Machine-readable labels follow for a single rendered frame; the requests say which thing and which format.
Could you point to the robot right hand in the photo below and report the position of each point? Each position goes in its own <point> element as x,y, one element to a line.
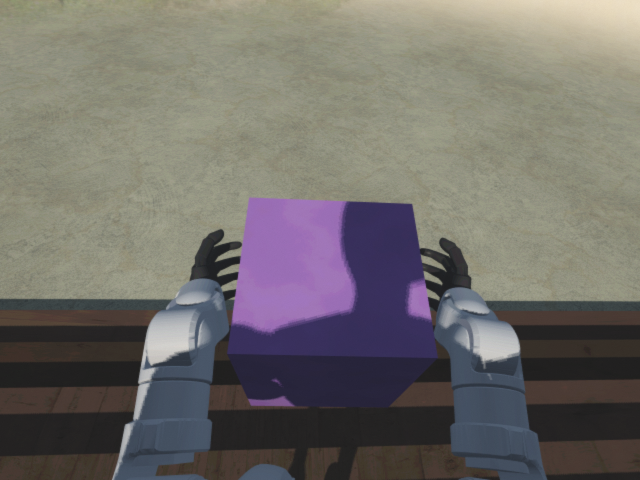
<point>455,265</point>

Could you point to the robot right forearm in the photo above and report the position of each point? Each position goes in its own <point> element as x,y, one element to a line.
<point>491,429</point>

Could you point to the robot left hand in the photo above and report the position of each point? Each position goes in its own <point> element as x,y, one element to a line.
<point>206,267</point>

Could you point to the robot left forearm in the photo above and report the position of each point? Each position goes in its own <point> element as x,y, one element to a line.
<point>170,421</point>

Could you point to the carton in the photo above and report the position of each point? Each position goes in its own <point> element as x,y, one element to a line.
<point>331,306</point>

